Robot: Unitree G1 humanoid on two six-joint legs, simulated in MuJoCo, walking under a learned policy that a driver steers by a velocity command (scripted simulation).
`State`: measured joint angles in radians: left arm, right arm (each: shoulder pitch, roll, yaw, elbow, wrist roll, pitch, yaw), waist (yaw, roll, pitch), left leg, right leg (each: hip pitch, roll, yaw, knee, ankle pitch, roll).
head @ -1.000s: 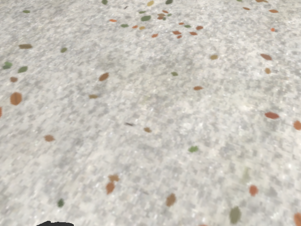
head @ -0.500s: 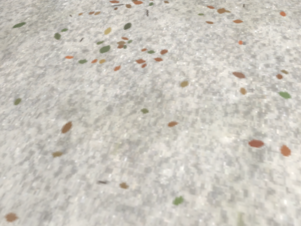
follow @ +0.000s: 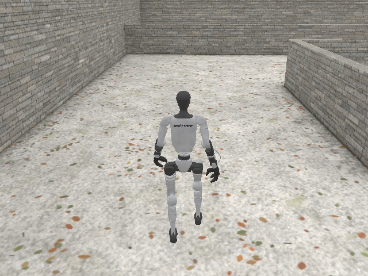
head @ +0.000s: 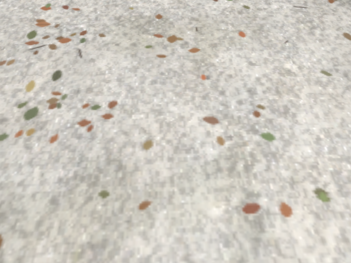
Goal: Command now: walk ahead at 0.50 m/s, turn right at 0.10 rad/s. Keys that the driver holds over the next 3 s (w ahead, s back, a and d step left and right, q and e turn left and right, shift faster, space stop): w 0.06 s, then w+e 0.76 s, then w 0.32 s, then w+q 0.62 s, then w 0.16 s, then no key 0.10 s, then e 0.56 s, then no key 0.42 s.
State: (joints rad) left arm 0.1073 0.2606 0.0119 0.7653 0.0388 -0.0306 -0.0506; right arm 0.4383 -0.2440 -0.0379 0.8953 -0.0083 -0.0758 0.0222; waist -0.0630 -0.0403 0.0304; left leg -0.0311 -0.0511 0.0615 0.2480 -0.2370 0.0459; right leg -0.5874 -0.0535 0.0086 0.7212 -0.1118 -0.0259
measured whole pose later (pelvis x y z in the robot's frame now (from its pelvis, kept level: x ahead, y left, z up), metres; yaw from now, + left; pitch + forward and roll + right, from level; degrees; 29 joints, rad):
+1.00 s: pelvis +0.52 -0.07 +0.00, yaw -26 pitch +1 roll +1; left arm 0.10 0.28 0.05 0.80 0.04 -0.01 -0.06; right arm 0.42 -0.25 -0.04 0.90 -0.02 -0.08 0.01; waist -0.06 -0.04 0.04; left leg -0.02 0.00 0.17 0.26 -0.25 0.02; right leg -0.61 -0.04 0.03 0.81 -0.11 -0.05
